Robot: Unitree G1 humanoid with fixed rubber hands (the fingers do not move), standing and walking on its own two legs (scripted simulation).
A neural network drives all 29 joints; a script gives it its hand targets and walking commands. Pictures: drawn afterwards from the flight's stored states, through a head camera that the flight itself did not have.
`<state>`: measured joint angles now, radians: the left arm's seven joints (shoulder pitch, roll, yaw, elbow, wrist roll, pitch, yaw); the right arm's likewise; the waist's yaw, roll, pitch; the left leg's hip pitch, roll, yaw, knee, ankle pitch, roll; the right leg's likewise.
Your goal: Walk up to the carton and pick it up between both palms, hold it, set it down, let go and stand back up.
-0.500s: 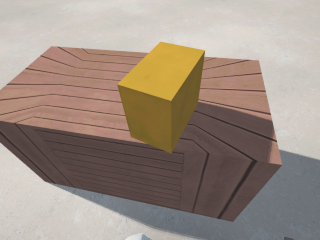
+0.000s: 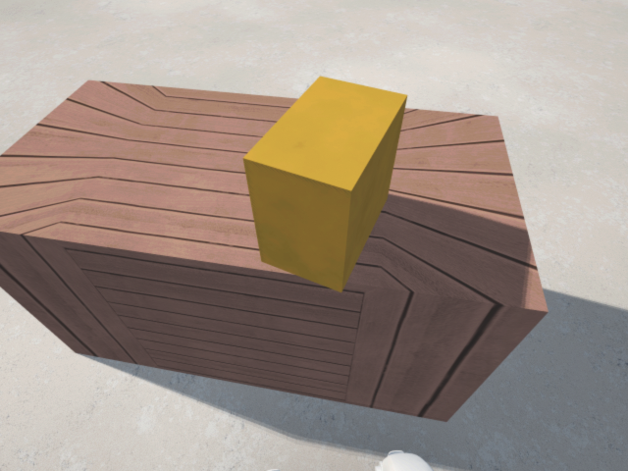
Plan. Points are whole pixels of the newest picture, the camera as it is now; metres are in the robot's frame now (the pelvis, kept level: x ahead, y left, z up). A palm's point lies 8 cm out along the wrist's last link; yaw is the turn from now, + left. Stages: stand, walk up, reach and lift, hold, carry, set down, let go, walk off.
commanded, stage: walk up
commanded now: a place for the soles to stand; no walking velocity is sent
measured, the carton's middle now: (330, 182) +0.58 +0.00 +0.03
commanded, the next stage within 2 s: none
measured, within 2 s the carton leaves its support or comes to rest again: neither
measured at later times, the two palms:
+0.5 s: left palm out of the picture +0.07 +0.31 -0.11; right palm out of the picture +0.07 -0.32 -0.10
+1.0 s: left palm out of the picture +0.09 +0.29 -0.11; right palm out of the picture +0.09 -0.33 -0.11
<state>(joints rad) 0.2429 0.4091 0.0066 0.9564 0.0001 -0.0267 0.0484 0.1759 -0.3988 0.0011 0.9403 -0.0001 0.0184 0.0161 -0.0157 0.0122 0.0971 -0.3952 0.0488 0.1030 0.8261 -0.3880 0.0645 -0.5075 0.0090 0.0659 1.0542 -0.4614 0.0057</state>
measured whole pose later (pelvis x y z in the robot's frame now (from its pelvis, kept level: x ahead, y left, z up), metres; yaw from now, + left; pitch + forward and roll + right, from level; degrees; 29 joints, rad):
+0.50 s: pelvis +0.00 +0.00 +0.00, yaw -2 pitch -2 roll -3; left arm 0.25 0.39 0.01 0.95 0.00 -0.04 0.05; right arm 0.17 -0.40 0.00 0.94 0.00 0.02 0.02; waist -0.02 0.03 0.08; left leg -0.39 0.05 0.09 0.84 -0.42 0.06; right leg -0.48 0.03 0.07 0.99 -0.49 0.01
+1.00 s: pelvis +0.01 -0.02 -0.01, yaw -3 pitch -2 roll -2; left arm 0.24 0.38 0.01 0.94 0.00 -0.05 0.05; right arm 0.13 -0.40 0.00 0.94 0.00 0.02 0.02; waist -0.02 0.04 0.08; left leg -0.39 0.04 0.09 0.88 -0.45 0.05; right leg -0.44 0.02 0.07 0.88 -0.45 0.02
